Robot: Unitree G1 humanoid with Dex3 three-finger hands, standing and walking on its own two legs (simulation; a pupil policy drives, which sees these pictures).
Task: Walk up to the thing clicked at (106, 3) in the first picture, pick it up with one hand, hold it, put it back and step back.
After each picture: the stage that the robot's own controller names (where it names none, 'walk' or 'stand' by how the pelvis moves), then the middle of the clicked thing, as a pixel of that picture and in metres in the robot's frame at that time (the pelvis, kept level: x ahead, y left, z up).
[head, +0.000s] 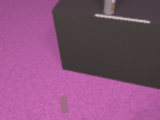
stand; out of the picture +1.00 -0.11 +0.03
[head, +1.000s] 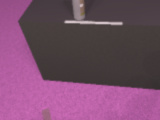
walk; out of the picture +0.90 +0.14 +0.05
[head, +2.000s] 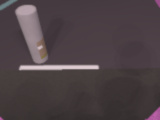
walk; (34, 37) +0.51 +0.27 +0.05
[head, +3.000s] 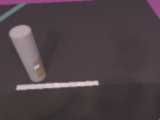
stand; (30, 56) +0.45 +0.26 +0.03
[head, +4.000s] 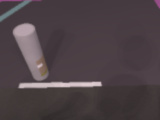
stand; (33, 55) +0.45 +0.24 +0.03
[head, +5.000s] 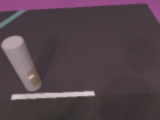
stand; (24, 66) +0.42 +0.28 +0.03
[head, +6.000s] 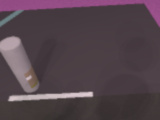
stand; (22, 67) +0.41 +0.29 +0.03
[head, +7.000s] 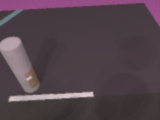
rise first; (22, 68) +0.40 +0.28 +0.03
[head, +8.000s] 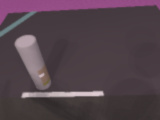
rise first; (35, 65) +0.41 +0.26 +0.03
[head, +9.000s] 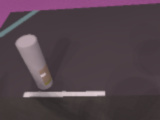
go down; (37, 65) +0.41 +0.26 +0.03
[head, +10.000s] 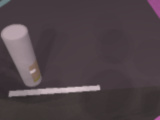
go down; (25, 60) +0.41 +0.24 +0.05
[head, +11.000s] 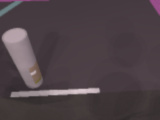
approach; (26, 62) +0.41 +0.24 +0.04
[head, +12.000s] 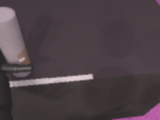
close; (13, 47) +0.43 +0.25 +0.08
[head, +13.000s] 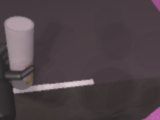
lift; (21, 58) +0.39 +0.22 +0.08
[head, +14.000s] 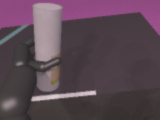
lift; (48, 51) +0.34 +0.14 +0.22
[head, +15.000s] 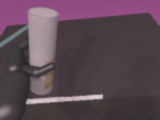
hold; (42, 55) +0.33 +0.16 +0.20
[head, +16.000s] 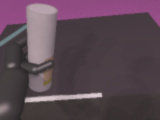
hold; (41, 52) +0.33 +0.16 +0.21
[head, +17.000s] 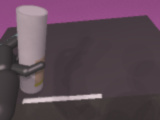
crouch; (32, 54) +0.32 +0.19 +0.22
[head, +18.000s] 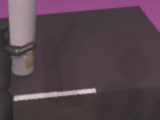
lower; (22, 37) +0.40 +0.22 +0.20
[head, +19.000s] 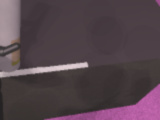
lower; (7, 35) +0.46 +0.24 +0.10
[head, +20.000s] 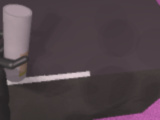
lower; (16, 47) +0.42 +0.23 +0.09
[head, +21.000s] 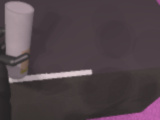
lower; (18, 45) +0.43 +0.23 +0.09
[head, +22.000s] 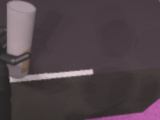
lower; (19, 44) +0.43 +0.22 +0.09
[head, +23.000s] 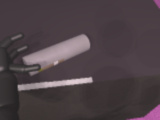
open; (58, 53) +0.47 +0.12 +0.01
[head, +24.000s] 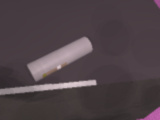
sink last; (61, 57) +0.46 +0.11 -0.02
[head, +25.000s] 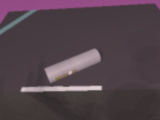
stand; (73, 65) +0.49 +0.13 -0.04
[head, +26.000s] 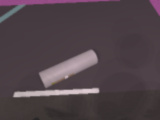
stand; (69, 67) +0.46 +0.12 -0.06
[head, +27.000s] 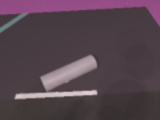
walk; (69, 72) +0.47 +0.12 -0.06
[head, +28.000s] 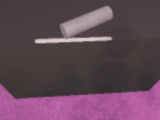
walk; (86, 21) +0.66 +0.04 -0.04
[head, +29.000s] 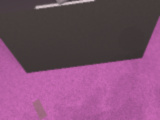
walk; out of the picture +0.95 +0.13 -0.03
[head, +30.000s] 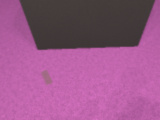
stand; out of the picture +1.28 +0.04 -0.04
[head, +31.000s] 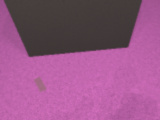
stand; out of the picture +1.24 +0.11 -0.06
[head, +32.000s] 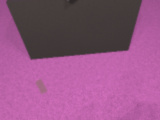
stand; out of the picture +1.24 +0.09 -0.06
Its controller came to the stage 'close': yes
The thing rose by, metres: 0.21
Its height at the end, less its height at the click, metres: -0.09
